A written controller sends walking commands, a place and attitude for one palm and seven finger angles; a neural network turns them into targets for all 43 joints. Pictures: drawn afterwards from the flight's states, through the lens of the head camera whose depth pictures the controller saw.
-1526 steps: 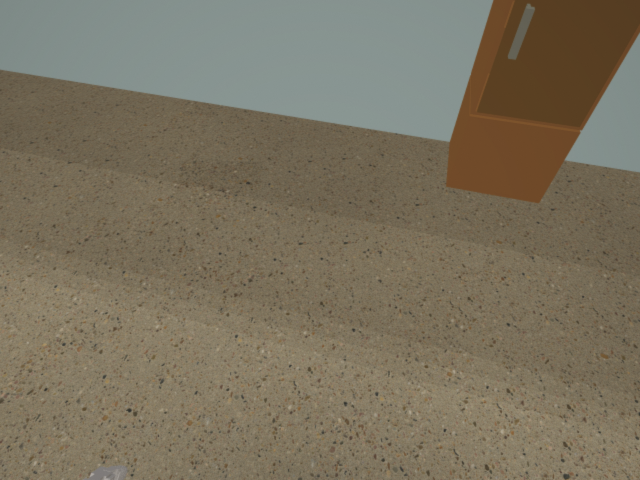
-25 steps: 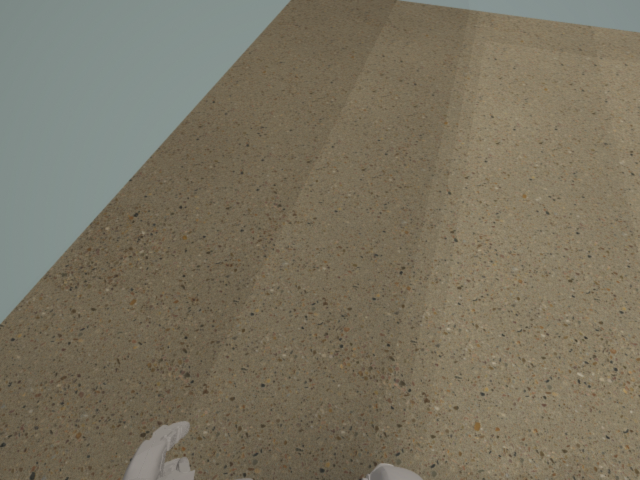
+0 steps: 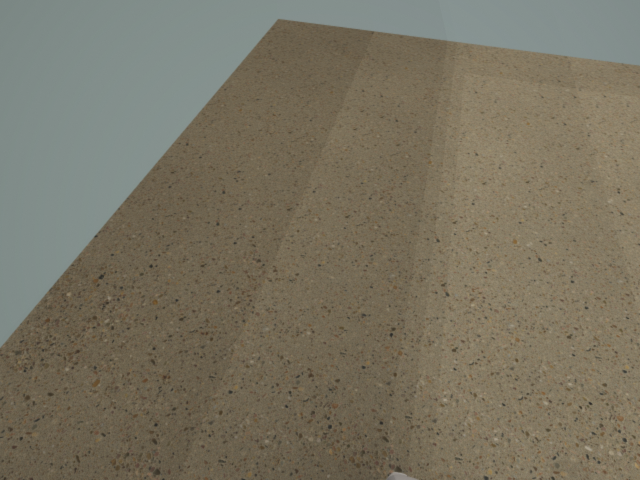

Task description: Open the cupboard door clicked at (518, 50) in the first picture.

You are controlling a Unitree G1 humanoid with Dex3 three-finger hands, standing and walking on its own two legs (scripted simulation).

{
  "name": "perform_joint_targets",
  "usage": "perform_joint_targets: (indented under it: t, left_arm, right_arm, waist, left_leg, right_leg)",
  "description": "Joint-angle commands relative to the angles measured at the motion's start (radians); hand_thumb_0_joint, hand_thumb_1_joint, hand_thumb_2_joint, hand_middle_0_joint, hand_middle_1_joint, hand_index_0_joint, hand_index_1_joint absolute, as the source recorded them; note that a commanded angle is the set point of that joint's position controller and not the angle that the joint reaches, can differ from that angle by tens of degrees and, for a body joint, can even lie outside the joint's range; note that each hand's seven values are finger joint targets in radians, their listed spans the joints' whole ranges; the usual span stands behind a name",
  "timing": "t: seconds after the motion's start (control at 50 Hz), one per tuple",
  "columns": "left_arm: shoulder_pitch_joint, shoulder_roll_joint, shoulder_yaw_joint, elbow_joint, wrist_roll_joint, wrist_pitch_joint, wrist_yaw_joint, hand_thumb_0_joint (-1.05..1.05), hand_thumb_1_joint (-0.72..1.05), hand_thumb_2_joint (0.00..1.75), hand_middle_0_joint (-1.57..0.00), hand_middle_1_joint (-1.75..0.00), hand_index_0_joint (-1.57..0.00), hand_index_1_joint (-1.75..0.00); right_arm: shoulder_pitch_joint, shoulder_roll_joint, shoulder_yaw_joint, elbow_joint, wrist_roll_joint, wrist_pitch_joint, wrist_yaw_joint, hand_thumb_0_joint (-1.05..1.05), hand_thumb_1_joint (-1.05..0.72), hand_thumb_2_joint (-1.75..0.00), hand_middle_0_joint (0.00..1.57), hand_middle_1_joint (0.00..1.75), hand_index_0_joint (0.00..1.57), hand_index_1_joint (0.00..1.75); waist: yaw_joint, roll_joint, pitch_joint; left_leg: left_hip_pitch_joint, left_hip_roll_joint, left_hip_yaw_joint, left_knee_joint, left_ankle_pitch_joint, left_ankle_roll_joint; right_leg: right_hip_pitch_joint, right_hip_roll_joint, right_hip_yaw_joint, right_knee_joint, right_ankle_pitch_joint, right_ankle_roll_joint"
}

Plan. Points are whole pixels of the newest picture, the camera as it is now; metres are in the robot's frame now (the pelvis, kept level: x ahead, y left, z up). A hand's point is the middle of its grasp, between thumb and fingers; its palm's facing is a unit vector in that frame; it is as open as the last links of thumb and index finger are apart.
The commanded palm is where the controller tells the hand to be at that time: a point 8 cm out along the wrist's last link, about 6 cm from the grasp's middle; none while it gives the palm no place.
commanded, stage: walk to a spot facing it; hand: left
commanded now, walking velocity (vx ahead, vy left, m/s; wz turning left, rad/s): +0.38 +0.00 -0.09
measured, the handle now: out of the picture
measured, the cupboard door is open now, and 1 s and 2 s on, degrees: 48 48 48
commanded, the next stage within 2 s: turn to face it in 0.28 s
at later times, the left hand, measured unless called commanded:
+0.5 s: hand (219, 424) +0.22 +0.18 -0.19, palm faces +0.09 -0.98 -0.18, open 7.3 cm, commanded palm none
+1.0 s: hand (213, 359) +0.33 +0.21 -0.19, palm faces +0.38 -0.88 -0.27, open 7.3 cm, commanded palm none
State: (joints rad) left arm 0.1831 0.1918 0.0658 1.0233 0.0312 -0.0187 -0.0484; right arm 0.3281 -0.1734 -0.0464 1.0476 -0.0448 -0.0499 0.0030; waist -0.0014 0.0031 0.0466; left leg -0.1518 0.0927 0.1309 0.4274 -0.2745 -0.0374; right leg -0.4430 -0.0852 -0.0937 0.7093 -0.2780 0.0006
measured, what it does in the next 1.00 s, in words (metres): walks ahead, turning left: right foot, then left foot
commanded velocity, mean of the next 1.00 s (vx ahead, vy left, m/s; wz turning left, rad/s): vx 0.11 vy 0.00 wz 0.41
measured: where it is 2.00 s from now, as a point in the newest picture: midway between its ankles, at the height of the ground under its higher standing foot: (355, 413)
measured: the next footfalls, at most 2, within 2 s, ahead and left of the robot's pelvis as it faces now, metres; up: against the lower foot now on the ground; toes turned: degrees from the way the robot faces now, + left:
right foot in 0.06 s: +0.14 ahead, -0.14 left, +0.00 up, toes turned -7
left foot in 0.36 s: +0.28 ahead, +0.11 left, +0.00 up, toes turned +11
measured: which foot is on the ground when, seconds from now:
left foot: down 0.00-0.06, up 0.08-0.34, down 0.36-0.62, up 0.64-0.88, down 0.90-1.00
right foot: up 0.00-0.04, down 0.06-0.36, up 0.38-0.60, down 0.62-0.88, up 0.90-1.00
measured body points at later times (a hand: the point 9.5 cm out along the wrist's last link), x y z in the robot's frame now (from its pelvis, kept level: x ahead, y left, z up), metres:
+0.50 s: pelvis +0.22 -0.01 -0.01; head +0.26 +0.00 +0.44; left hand +0.22 +0.23 -0.17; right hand +0.29 -0.24 -0.15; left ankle +0.24 +0.11 -0.74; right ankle +0.17 -0.13 -0.68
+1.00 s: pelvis +0.33 -0.02 -0.02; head +0.38 +0.01 +0.43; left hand +0.31 +0.26 -0.17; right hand +0.53 -0.23 -0.14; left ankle +0.32 +0.10 -0.74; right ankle +0.32 -0.17 -0.68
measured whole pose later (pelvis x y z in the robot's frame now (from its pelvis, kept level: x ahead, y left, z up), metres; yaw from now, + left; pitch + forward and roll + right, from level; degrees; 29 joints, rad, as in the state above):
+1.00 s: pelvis +0.33 -0.02 -0.02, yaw +22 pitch +1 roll +0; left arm 0.15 0.26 0.08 0.94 0.02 0.05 0.02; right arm 0.12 -0.24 -0.05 0.88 -0.03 0.01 0.01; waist -0.01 -0.04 0.10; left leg -0.37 0.03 0.07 0.65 -0.30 0.01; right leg -0.42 -0.10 -0.07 1.10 -0.54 0.09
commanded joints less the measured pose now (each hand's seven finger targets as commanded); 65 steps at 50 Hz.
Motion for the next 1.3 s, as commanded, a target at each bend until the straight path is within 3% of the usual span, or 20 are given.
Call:
perform_joint_targets:
  t: [0.0, 0.04, 0.06, 0.14, 0.3, 0.34, 0.36, 0.46, 0.54, 0.6, 0.66, 0.8, 0.84, 0.86, 0.9, 0.94, 1.1, 1.14, 1.2, 1.28]
  left_arm:
    - [0.117, 0.101, 0.027, -0.016, -0.001, -0.025, 0.004, 0.0, 0.9, 0.9, -0.2, -0.3, -0.2, -0.3]
    - [0.34, 0.28, 0.068, 0.042, -0.009, -0.034, 0.023, 0.0, 0.9, 0.9, -0.2, -0.3, -0.2, -0.3]
    - [0.314, 0.256, 0.059, 0.036, -0.012, -0.029, 0.038, 0.0, 0.9, 0.9, -0.2, -0.3, -0.2, -0.3]
    - [0.135, 0.11, 0.024, -0.002, -0.005, -0.048, 0.053, 0.0, 0.9, 0.9, -0.2, -0.3, -0.2, -0.3]
    - [0.118, 0.117, 0.021, 0.029, -0.017, -0.05, 0.044, 0.0, 0.9, 0.9, -0.2, -0.3, -0.2, -0.3]
    - [0.104, 0.044, -0.002, -0.025, -0.021, -0.046, 0.037, 0.0, 0.9, 0.9, -0.2, -0.3, -0.2, -0.3]
    - [0.018, 0.063, -0.01, -0.064, -0.009, -0.046, 0.045, 0.0, 0.9, 0.9, -0.2, -0.3, -0.2, -0.3]
    - [0.009, 0.033, -0.012, -0.038, -0.016, -0.018, 0.035, 0.0, 0.9, 0.9, -0.2, -0.3, -0.2, -0.3]
    - [0.11, 0.06, 0.009, -0.025, -0.017, -0.006, 0.038, 0.0, 0.9, 0.9, -0.2, -0.3, -0.2, -0.3]
    - [0.187, 0.257, 0.051, -0.045, -0.004, -0.009, 0.058, 0.0, 0.9, 0.9, -0.2, -0.3, -0.2, -0.3]
    - [0.081, 0.167, 0.035, -0.084, -0.006, -0.005, 0.079, 0.0, 0.9, 0.9, -0.2, -0.3, -0.2, -0.3]
    - [0.06, 0.208, 0.045, -0.107, -0.009, -0.009, 0.073, 0.0, 0.9, 0.9, -0.2, -0.3, -0.2, -0.3]
    - [0.027, 0.189, 0.04, -0.148, -0.022, -0.004, 0.066, 0.0, 0.9, 0.9, -0.2, -0.3, -0.2, -0.3]
    - [-0.005, 0.119, 0.018, -0.193, -0.03, 0.003, 0.061, 0.0, 0.9, 0.9, -0.2, -0.3, -0.2, -0.3]
    - [-0.089, 0.118, 0.017, -0.245, -0.018, 0.024, 0.075, 0.0, 0.9, 0.9, -0.2, -0.3, -0.2, -0.3]
    - [-0.086, 0.129, 0.023, -0.212, -0.017, 0.04, 0.069, 0.0, 0.9, 0.9, -0.2, -0.3, -0.2, -0.3]
    - [0.088, 0.149, 0.027, -0.184, -0.019, 0.035, 0.055, 0.0, 0.9, 0.9, -0.2, -0.3, -0.2, -0.3]
    - [0.116, 0.305, 0.054, -0.198, 0.004, 0.019, 0.07, 0.0, 0.9, 0.9, -0.2, -0.3, -0.2, -0.3]
    - [0.021, 0.223, 0.029, -0.227, -0.008, 0.012, 0.081, 0.0, 0.9, 0.9, -0.2, -0.3, -0.2, -0.3]
    - [0.055, 0.197, 0.025, -0.212, -0.006, 0.004, 0.082, 0.0, 0.9, 0.9, -0.2, -0.3, -0.2, -0.3]
  right_arm:
    - [0.01, -0.143, -0.028, -0.031, 0.013, -0.003, -0.005, 0.0, -0.9, -0.9, 0.2, 0.3, 0.2, 0.3]
    - [-0.062, -0.066, -0.008, -0.094, 0.032, -0.003, 0.008, 0.0, -0.9, -0.9, 0.2, 0.3, 0.2, 0.3]
    - [-0.111, -0.1, -0.016, -0.109, 0.028, -0.001, 0.008, 0.0, -0.9, -0.9, 0.2, 0.3, 0.2, 0.3]
    - [-0.102, -0.063, -0.017, -0.064, 0.018, 0.007, 0.01, 0.0, -0.9, -0.9, 0.2, 0.3, 0.2, 0.3]
    - [0.026, -0.083, -0.02, -0.021, 0.015, -0.011, 0.017, 0.0, -0.9, -0.9, 0.2, 0.3, 0.2, 0.3]
    - [0.237, -0.257, -0.061, 0.022, -0.002, -0.011, -0.008, 0.0, -0.9, -0.9, 0.2, 0.3, 0.2, 0.3]
    - [0.25, -0.254, -0.056, 0.019, 0.001, 0.001, -0.013, 0.0, -0.9, -0.9, 0.2, 0.3, 0.2, 0.3]
    - [-0.001, -0.165, -0.02, -0.042, 0.01, -0.008, -0.033, 0.0, -0.9, -0.9, 0.2, 0.3, 0.2, 0.3]
    - [-0.107, -0.196, -0.037, -0.077, 0.024, 0.026, -0.03, 0.0, -0.9, -0.9, 0.2, 0.3, 0.2, 0.3]
    - [-0.165, -0.108, -0.03, -0.142, 0.031, 0.047, -0.007, 0.0, -0.9, -0.9, 0.2, 0.3, 0.2, 0.3]
    - [-0.188, -0.095, -0.034, -0.129, 0.032, 0.065, -0.003, 0.0, -0.9, -0.9, 0.2, 0.3, 0.2, 0.3]
    - [-0.172, -0.08, -0.013, -0.156, 0.028, 0.064, 0.019, 0.0, -0.9, -0.9, 0.2, 0.3, 0.2, 0.3]
    - [-0.034, -0.192, -0.042, -0.14, 0.015, 0.055, 0.016, 0.0, -0.9, -0.9, 0.2, 0.3, 0.2, 0.3]
    - [0.042, -0.305, -0.072, -0.144, 0.011, 0.053, 0.012, 0.0, -0.9, -0.9, 0.2, 0.3, 0.2, 0.3]
    - [0.036, -0.339, -0.076, -0.152, 0.012, 0.057, -0.009, 0.0, -0.9, -0.9, 0.2, 0.3, 0.2, 0.3]
    - [-0.073, -0.284, -0.059, -0.178, 0.014, 0.059, -0.02, 0.0, -0.9, -0.9, 0.2, 0.3, 0.2, 0.3]
    - [-0.249, -0.279, -0.069, -0.242, 0.022, 0.083, -0.009, 0.0, -0.9, -0.9, 0.2, 0.3, 0.2, 0.3]
    - [-0.256, -0.159, -0.053, -0.285, 0.035, 0.089, 0.008, 0.0, -0.9, -0.9, 0.2, 0.3, 0.2, 0.3]
    - [-0.248, -0.173, -0.056, -0.253, 0.026, 0.101, 0.015, 0.0, -0.9, -0.9, 0.2, 0.3, 0.2, 0.3]
    - [-0.266, -0.118, -0.032, -0.237, 0.034, 0.102, 0.028, 0.0, -0.9, -0.9, 0.2, 0.3, 0.2, 0.3]
  waist:
    - [0.064, 0.015, -0.016]
    - [0.165, -0.37, -0.092]
    - [0.147, -0.26, -0.035]
    - [0.025, -0.162, -0.011]
    - [-0.057, -0.019, -0.048]
    - [-0.136, 0.307, -0.147]
    - [-0.147, 0.209, -0.086]
    - [-0.019, 0.137, -0.049]
    - [0.037, 0.085, -0.101]
    - [0.096, -0.326, -0.093]
    - [0.044, -0.225, -0.034]
    - [0.007, -0.171, -0.106]
    - [-0.073, 0.022, -0.203]
    - [-0.111, 0.326, -0.223]
    - [-0.101, 0.142, -0.166]
    - [-0.057, 0.236, -0.102]
    - [0.045, 0.121, -0.111]
    - [0.07, -0.371, -0.065]
    - [0.013, -0.279, -0.048]
    - [0.022, -0.201, -0.09]
  left_leg:
    - [-0.235, 0.096, -0.02, 0.019, -0.148, 0.07]
    - [-0.549, -0.052, 0.05, 0.55, -0.369, 0.021]
    - [-0.592, 0.001, -0.052, 0.688, -0.329, 0.029]
    - [-0.435, 0.084, -0.098, 0.565, -0.13, 0.007]
    - [0.019, -0.014, 0.014, 0.025, 0.139, 0.03]
    - [0.309, 0.343, -0.486, -0.109, 0.14, 0.225]
    - [0.222, 0.385, -0.533, -0.133, 0.137, 0.267]
    - [-0.04, 0.211, -0.258, -0.093, 0.522, 0.191]
    - [-0.189, 0.116, -0.226, 0.007, 0.262, 0.132]
    - [-0.43, -0.088, -0.057, 0.507, -0.362, -0.001]
    - [-0.479, 0.0, -0.114, 0.725, -0.273, -0.014]
    - [-0.222, -0.083, 0.043, 0.164, -0.013, -0.011]
    - [0.108, 0.021, -0.076, 0.028, 0.384, 0.051]
    - [0.238, 0.324, -0.472, 0.007, 0.834, 0.218]
    - [0.134, 0.352, -0.512, 0.001, 0.693, 0.293]
    - [0.01, 0.254, -0.421, -0.035, 0.57, 0.228]
    - [-0.239, 0.085, -0.331, 0.053, 0.183, 0.124]
    - [-0.467, -0.153, -0.104, 0.476, -0.315, -0.011]
    - [-0.461, -0.056, -0.165, 0.823, -0.253, -0.011]
    - [-0.376, -0.061, -0.071, 0.552, -0.203, -0.035]
  right_leg:
    - [0.388, 0.032, -0.006, -0.197, 0.002, -0.026]
    - [0.614, -0.339, 0.583, -0.525, -0.315, -0.206]
    - [0.548, -0.367, 0.638, -0.568, -0.375, -0.253]
    - [0.307, -0.263, 0.261, -0.516, 0.015, -0.181]
    - [0.216, -0.111, 0.023, -0.254, 0.178, -0.077]
    - [-0.13, 0.063, -0.086, 0.249, -0.246, 0.006]
    - [-0.178, 0.049, 0.014, 0.406, -0.33, -0.008]
    - [0.004, -0.019, 0.039, 0.192, -0.175, 0.04]
    - [0.283, 0.055, -0.038, -0.144, 0.049, 0.055]
    - [0.4, -0.418, 0.405, -0.471, 0.185, -0.142]
    - [0.364, -0.348, 0.206, -0.373, 0.463, -0.154]
    - [0.421, -0.245, -0.062, -0.143, 0.778, -0.046]
    - [0.2, -0.184, -0.112, 0.119, 0.499, 0.035]
    - [-0.086, -0.037, -0.097, 0.379, -0.305, 0.101]
    - [-0.176, -0.024, 0.063, 0.502, -0.372, 0.09]
    - [-0.14, -0.033, 0.098, 0.482, -0.256, 0.091]
    - [0.287, 0.059, 0.008, -0.161, 0.001, 0.072]
    - [0.338, -0.362, 0.461, -0.497, -0.007, -0.093]
    - [0.269, -0.303, 0.284, -0.384, 0.303, -0.145]
    - [0.386, -0.237, 0.074, -0.301, 0.628, -0.108]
